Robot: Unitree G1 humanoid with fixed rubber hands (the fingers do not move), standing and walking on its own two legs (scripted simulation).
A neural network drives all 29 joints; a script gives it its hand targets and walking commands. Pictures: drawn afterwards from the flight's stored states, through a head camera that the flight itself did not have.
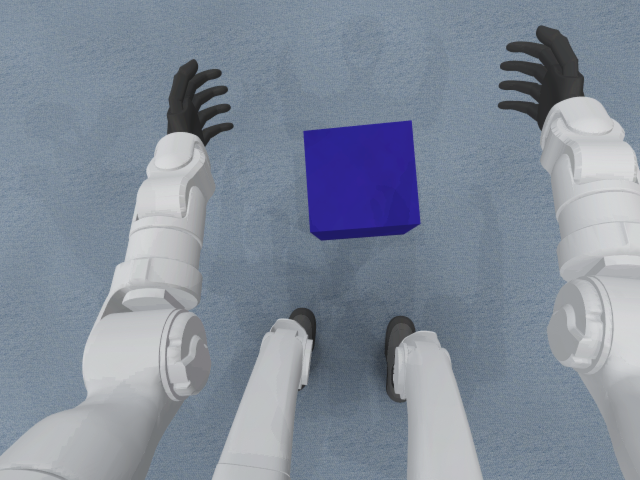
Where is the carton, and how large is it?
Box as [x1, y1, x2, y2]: [303, 120, 420, 240]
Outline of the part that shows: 411,120 303,131 310,232 321,240 401,234 420,223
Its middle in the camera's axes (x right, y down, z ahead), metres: +0.08 -0.12 +0.86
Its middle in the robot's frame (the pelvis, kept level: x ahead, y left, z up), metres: +0.51 +0.02 -0.53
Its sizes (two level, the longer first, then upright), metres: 0.210 0.200 0.250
